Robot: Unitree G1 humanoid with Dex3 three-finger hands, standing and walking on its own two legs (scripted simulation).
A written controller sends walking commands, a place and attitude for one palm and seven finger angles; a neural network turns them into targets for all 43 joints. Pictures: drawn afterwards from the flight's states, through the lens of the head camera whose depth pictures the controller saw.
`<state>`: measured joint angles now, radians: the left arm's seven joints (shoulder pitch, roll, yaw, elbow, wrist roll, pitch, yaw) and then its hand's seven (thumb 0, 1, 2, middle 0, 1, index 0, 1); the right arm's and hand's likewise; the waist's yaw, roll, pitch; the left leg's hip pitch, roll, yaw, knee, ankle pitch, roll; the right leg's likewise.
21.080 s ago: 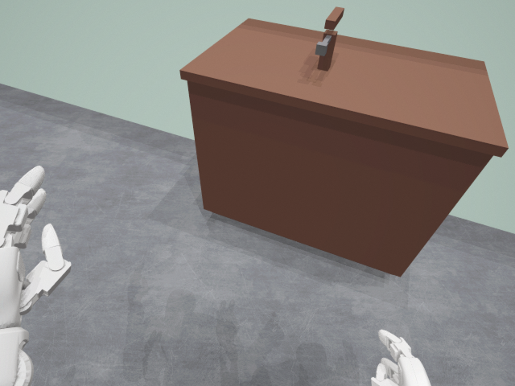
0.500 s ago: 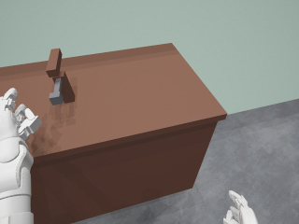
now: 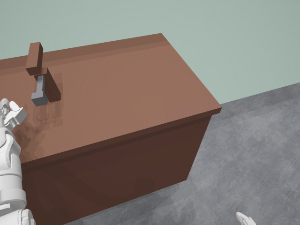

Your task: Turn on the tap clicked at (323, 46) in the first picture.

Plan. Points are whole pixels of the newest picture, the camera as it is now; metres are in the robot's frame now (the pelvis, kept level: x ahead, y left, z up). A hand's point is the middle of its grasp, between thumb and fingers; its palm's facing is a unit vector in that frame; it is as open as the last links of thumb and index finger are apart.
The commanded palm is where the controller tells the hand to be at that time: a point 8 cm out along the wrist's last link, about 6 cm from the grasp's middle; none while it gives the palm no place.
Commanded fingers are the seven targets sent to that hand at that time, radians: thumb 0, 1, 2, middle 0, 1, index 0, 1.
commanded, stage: reach beside the lever's end, fingers flat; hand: left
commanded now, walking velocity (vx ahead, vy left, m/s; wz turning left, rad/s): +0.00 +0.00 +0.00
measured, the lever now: (39, 98) +0.40 +0.32 +0.13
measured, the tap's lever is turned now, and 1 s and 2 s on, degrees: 0 0 22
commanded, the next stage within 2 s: push the lever round in 0.42 s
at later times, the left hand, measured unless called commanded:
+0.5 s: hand (22, 112) +0.35 +0.35 +0.13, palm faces +0.58 -0.81 -0.07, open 7.8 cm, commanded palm +0.31 +0.37 +0.13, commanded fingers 0.00 0.90 0.90 -0.15 -0.15 -0.15 -0.15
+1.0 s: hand (34, 110) +0.36 +0.32 +0.13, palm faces +0.57 -0.82 -0.07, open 7.8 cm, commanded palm +0.32 +0.35 +0.13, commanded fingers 0.00 0.90 0.90 -0.15 -0.15 -0.15 -0.15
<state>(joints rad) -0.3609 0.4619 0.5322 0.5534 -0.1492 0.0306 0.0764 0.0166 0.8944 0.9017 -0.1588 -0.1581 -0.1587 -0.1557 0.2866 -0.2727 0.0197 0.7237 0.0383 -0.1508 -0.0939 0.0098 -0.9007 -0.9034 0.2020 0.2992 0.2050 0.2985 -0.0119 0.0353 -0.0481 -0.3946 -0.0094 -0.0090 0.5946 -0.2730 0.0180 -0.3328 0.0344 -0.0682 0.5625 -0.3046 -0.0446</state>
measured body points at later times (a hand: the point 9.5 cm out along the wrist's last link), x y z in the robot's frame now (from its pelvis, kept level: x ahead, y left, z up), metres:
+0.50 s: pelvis +0.01 +0.01 +0.00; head +0.02 +0.00 +0.45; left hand +0.32 +0.39 +0.13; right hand +0.12 -0.24 -0.11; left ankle +0.02 +0.11 -0.73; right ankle -0.01 -0.09 -0.73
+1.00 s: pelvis +0.01 +0.00 +0.00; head +0.02 -0.01 +0.45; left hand +0.33 +0.36 +0.13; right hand +0.13 -0.25 -0.11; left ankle +0.02 +0.11 -0.73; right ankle -0.01 -0.09 -0.73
